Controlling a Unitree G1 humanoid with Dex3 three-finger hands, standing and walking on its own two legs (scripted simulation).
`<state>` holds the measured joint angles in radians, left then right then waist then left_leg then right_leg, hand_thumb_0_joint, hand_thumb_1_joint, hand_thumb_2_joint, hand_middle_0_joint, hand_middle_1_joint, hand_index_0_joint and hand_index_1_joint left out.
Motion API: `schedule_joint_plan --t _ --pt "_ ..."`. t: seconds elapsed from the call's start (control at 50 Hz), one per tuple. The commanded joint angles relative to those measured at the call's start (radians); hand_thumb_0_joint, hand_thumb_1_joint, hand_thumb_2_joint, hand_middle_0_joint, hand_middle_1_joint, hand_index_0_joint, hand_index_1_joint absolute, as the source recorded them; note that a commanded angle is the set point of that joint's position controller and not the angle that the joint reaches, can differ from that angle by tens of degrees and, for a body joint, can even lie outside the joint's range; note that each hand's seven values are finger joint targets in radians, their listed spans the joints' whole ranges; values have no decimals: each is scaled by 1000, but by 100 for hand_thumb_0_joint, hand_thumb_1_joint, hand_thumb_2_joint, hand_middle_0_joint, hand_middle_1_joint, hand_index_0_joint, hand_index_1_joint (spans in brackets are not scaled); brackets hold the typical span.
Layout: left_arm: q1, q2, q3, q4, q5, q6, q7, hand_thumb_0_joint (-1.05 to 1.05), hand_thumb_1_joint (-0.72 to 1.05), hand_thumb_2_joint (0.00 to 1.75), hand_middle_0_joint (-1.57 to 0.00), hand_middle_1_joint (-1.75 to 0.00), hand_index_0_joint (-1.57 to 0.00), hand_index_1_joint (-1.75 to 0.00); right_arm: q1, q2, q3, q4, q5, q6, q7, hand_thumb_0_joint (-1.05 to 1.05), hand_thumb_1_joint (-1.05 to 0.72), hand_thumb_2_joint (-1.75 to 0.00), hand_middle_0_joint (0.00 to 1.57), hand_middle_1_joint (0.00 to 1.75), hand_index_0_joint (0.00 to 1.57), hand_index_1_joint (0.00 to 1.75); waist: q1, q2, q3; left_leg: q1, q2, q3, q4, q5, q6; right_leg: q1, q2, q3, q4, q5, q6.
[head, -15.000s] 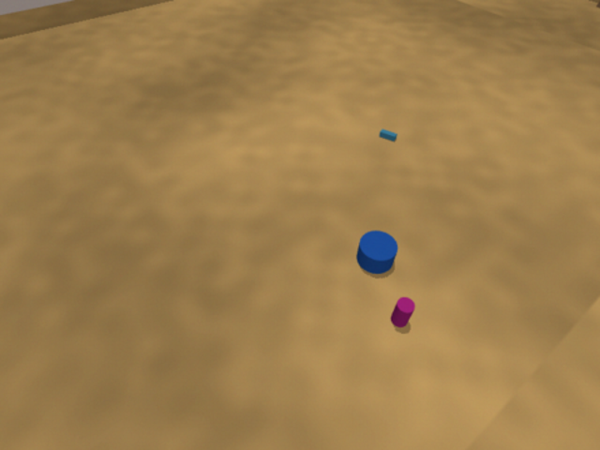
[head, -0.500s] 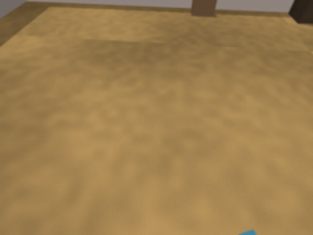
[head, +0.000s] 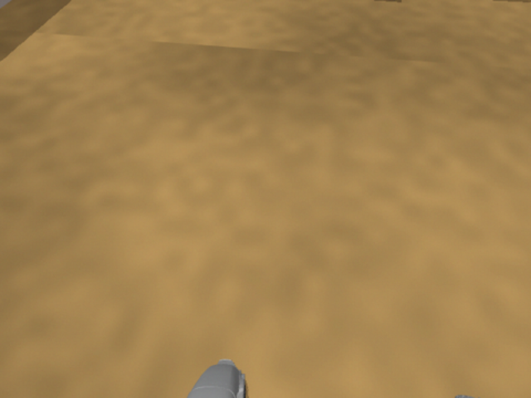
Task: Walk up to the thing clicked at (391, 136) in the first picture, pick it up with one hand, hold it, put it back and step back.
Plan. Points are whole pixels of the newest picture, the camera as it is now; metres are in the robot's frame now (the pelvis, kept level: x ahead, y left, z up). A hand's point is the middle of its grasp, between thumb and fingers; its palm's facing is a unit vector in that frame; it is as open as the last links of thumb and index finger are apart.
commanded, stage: walk up
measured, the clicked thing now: out of the picture +0.13 -0.49 -0.75
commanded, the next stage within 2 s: none
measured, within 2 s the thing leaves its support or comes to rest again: neither
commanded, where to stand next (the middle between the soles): +0.69 +0.03 m, yaw +1 degrees
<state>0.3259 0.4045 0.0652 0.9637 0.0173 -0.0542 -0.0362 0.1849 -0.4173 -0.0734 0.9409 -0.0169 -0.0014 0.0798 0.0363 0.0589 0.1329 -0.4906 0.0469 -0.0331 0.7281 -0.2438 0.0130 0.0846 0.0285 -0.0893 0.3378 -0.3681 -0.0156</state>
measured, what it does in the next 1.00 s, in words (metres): walks ahead: left foot, then right foot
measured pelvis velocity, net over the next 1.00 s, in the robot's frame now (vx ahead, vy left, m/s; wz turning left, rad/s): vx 0.43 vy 0.00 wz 0.05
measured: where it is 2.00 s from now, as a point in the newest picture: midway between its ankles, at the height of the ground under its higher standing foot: (270, 270)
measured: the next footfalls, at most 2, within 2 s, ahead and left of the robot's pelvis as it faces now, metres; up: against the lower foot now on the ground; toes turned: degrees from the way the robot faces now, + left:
left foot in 0.08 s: +0.22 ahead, +0.12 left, +0.00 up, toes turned +3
right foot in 0.56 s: +0.38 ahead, -0.15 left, +0.00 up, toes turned -5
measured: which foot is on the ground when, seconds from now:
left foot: up 0.00-0.06, down 0.08-0.58, up 0.60-0.96, down 0.98-1.00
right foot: down 0.00-0.12, up 0.14-0.54, down 0.56-1.00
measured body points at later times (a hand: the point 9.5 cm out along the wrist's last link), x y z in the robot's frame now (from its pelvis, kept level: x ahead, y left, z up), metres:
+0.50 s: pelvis +0.22 +0.00 +0.00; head +0.23 -0.01 +0.45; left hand +0.29 +0.33 -0.10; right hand +0.25 -0.33 -0.11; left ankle +0.18 +0.12 -0.73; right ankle +0.34 -0.15 -0.71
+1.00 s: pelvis +0.43 +0.00 -0.01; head +0.45 +0.02 +0.43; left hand +0.44 +0.32 -0.13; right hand +0.54 -0.31 -0.11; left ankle +0.53 +0.11 -0.74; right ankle +0.34 -0.14 -0.73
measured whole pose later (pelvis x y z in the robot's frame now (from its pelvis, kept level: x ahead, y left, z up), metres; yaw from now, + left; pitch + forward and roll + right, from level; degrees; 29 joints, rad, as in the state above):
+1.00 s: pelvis +0.43 +0.00 -0.01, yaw +3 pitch -3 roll -2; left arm 0.37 0.43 0.04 0.84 0.01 -0.07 -0.03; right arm 0.23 -0.40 -0.07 0.84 -0.02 -0.03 0.09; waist 0.04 -0.01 0.09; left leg -0.41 0.04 0.04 0.61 -0.14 0.03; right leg -0.06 -0.07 -0.12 0.60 -0.47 0.02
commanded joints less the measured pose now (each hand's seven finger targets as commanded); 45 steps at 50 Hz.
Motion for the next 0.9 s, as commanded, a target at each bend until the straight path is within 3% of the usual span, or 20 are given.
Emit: schedule_joint_plan --t 0.0,0.04,0.06,0.08,0.1,0.12,0.18,0.24,0.32,0.4,0.5,0.52,0.54,0.56,0.58,0.6,0.66,0.7,0.76,0.88 --pt "-82 272 64 -124 -3 -32 19 0 90 90 -20 -30 -20 -30 -54 -155 -56 -115 -6 -41 0 0 -90 -90 20 30 20 30 -22 -189 -63 203 3 79 -148 143 35 -176 -266 92 -15 510 -138" --pt "-88 255 56 -135 -9 -31 22 0 90 90 -20 -30 -20 -30 122 -195 -87 -69 -15 -45 -9 0 -90 -90 20 30 20 30 -118 -65 -146 473 -19 90 -172 174 73 -290 -226 41 244 556 -115" --pt "-34 213 40 -133 -12 -29 23 0 90 90 -20 -30 -20 -30 250 -235 -109 -43 -27 -48 -18 0 -90 -90 20 30 20 30 -167 39 -236 662 -20 53 -161 74 113 -400 -161 5 486 493 -84" --pt "34 148 28 -128 -25 -24 23 0 90 90 -20 -30 -20 -30 328 -282 -130 -54 -39 -51 -32 0 -90 -90 20 30 20 30 -187 229 -285 758 135 -211 -258 -124 176 -569 -12 -4 785 121 -42" --pt "80 175 35 -137 -29 -21 25 0 90 90 -20 -30 -20 -30 273 -338 -128 -91 -12 -59 -36 0 -90 -90 20 30 20 30 -146 213 -322 738 331 -698 -458 -345 264 -672 86 130 900 -196 -47" --pt "46 259 40 -127 -18 -15 31 0 90 90 -20 -30 -20 -30 192 -342 -133 -114 25 -59 -36 0 -90 -90 20 30 20 30 -126 137 -268 600 369 -731 -541 -478 293 -629 -11 210 955 -187 -69" --pt "69 242 39 -92 -26 -15 14 0 90 90 -20 -30 -20 -30 37 -236 -78 -156 21 -66 -47 0 -90 -90 20 30 20 30 -37 36 -62 304 250 -326 -530 -267 178 -588 -85 221 868 11 -49" --pt "95 206 41 -78 -16 -7 -4 0 90 90 -20 -30 -20 -30 58 -200 -66 -157 14 -88 -43 0 -90 -90 20 30 20 30 -23 28 -47 205 188 -142 -532 -65 179 -500 -101 159 747 61 -7" --pt "5 192 45 -129 -2 -11 -25 0 90 90 -20 -30 -20 -30 81 -230 -69 -173 7 -100 -33 0 -90 -90 20 30 20 30 -45 84 -4 231 194 -106 -558 -151 220 -566 -137 103 486 97 29" --pt "-59 193 59 -145 0 -19 -39 0 90 90 -20 -30 -20 -30 69 -247 -73 -192 6 -97 -24 0 -90 -90 20 30 20 30 -53 108 -8 191 183 -81 -539 -248 194 -485 -125 73 309 197 13" --pt "41 212 78 -99 8 -38 -25 0 90 90 -20 -30 -20 -30 61 -221 -59 -209 9 -79 -25 0 -90 -90 20 30 20 30 16 -11 -104 149 152 -40 -296 -172 144 -215 -69 30 216 192 -5" --pt "111 234 85 -87 9 -50 -12 0 90 90 -20 -30 -20 -30 94 -181 -42 -207 7 -77 -26 0 -90 -90 20 30 20 30 49 -106 -162 132 98 19 -95 -44 122 -99 -68 58 154 115 -23" --pt "173 301 105 -86 19 -62 2 0 90 90 -20 -30 -20 -30 139 -119 -20 -216 13 -79 -27 0 -90 -90 20 30 20 30 69 -317 -203 3 -11 108 207 -70 74 -3 -229 328 13 -66 -80" --pt "146 347 107 -114 10 -71 9 0 90 90 -20 -30 -20 -30 175 -106 -11 -212 13 -72 -31 0 -90 -90 20 30 20 30 43 -346 -140 -187 -111 55 367 -274 26 22 -417 658 -93 -86 -155" --pt "108 359 103 -121 -4 -64 10 0 90 90 -20 -30 -20 -30 149 -205 -33 -195 8 -65 -45 0 -90 -90 20 30 20 30 47 -248 -115 -198 -56 -20 434 -285 29 -27 -488 750 -87 -47 -252" --pt "91 340 96 -133 -14 -60 12 0 90 90 -20 -30 -20 -30 128 -224 -38 -185 11 -68 -50 0 -90 -90 20 30 20 30 42 -202 -80 -194 -25 -59 445 -256 26 -91 -478 702 -81 50 -277" --pt "29 263 69 -141 -28 -62 23 0 90 90 -20 -30 -20 -30 162 -186 -30 -140 34 -61 -40 0 -90 -90 20 30 20 30 -18 -207 -73 -96 -14 -95 357 -123 24 -158 -295 303 -39 379 -142" --pt "15 259 64 -152 -22 -64 23 0 90 90 -20 -30 -20 -30 183 -171 -29 -134 27 -51 -32 0 -90 -90 20 30 20 30 -30 -249 -84 -51 -30 -62 305 -64 10 -185 -255 201 -24 494 -154" --pt "14 261 68 -181 -14 -64 24 0 90 90 -20 -30 -20 -30 123 -158 -35 -155 14 -41 -20 0 -90 -90 20 30 20 30 -17 -224 -56 -71 -20 -31 166 -16 -20 -193 -273 145 -45 444 -192" --pt "4 282 72 -213 -5 -58 21 0 90 90 -20 -30 -20 -30 17 -149 -43 -192 2 -54 0 0 -90 -90 20 30 20 30 -4 -194 -68 79 30 54 -89 79 5 -226 -315 111 2 383 -174"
